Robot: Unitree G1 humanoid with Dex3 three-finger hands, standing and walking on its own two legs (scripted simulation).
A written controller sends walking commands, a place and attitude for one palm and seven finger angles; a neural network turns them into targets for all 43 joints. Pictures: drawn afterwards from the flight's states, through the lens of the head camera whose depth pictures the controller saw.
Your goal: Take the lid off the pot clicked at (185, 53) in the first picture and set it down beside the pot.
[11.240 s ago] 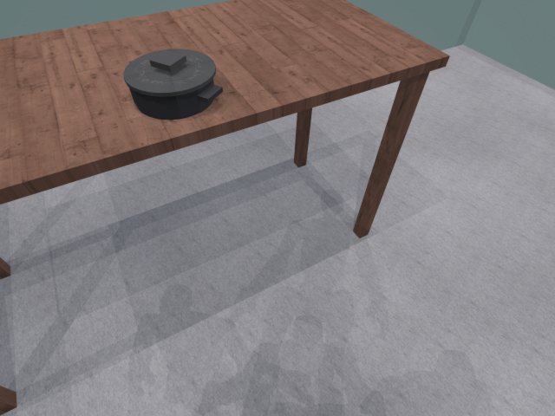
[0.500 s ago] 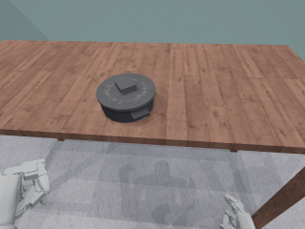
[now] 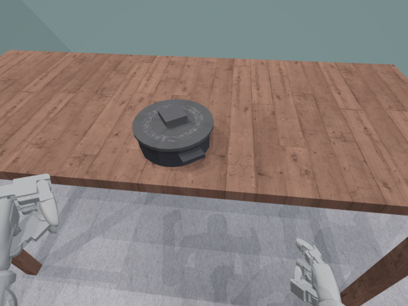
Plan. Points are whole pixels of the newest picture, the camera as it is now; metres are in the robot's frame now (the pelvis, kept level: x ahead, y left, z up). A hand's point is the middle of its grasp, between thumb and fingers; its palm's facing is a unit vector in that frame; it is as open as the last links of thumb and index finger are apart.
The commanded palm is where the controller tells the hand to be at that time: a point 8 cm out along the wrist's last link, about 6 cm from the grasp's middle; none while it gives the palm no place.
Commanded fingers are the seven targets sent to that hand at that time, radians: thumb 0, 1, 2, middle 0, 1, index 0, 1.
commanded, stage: raise the hand higher, near the body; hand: left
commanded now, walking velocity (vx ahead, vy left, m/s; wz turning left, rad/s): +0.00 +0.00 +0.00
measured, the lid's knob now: (172, 115) +0.46 +0.15 +0.15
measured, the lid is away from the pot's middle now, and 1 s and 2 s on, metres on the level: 0.00 0.00 0.00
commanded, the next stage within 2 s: reach forward and open the fingers in 0.10 s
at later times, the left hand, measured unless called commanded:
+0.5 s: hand (44, 189) +0.20 +0.26 +0.20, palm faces +0.19 +0.01 -0.98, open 2.9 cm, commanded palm +0.16 +0.26 +0.25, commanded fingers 0.00 0.43 1.24 -1.19 -0.93 -1.19 -0.93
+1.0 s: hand (53, 173) +0.22 +0.26 +0.20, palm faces -0.08 +0.03 -1.00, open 7.6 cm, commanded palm +0.20 +0.26 +0.27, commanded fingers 0.00 -0.40 1.74 -0.89 -0.08 -0.89 -0.08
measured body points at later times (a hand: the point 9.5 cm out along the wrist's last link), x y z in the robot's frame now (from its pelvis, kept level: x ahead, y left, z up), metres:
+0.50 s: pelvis -0.01 +0.00 +0.00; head -0.01 -0.05 +0.44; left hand +0.18 +0.26 +0.26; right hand +0.23 -0.21 -0.09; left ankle -0.01 +0.11 -0.74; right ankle -0.01 -0.12 -0.74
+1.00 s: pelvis -0.04 +0.00 +0.00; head -0.04 -0.05 +0.45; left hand +0.22 +0.26 +0.26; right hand +0.19 -0.21 -0.09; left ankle -0.01 +0.11 -0.74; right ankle -0.01 -0.12 -0.74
